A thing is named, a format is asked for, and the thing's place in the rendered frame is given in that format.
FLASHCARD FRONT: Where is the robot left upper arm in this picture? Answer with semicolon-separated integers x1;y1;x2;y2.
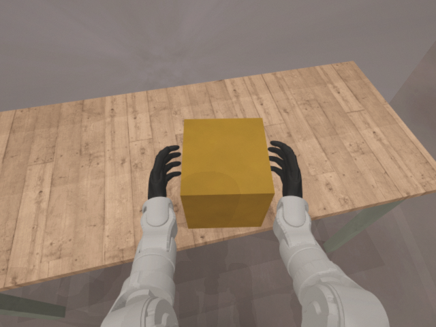
100;296;178;327

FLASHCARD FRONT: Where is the robot right forearm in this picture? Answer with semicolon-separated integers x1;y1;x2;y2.
273;196;390;326

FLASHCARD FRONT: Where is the table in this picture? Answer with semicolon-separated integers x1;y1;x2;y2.
0;61;436;320

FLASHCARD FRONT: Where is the robot right upper arm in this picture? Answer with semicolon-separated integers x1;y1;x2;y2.
301;282;389;327

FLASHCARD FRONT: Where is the robot left forearm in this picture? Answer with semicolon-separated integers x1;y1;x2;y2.
108;197;178;314

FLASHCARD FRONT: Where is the carton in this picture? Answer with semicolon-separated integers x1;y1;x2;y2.
181;118;275;229

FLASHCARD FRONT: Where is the right robot hand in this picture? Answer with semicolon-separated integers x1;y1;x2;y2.
268;141;302;198

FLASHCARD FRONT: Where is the left robot hand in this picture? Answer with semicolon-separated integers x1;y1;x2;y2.
148;145;181;200

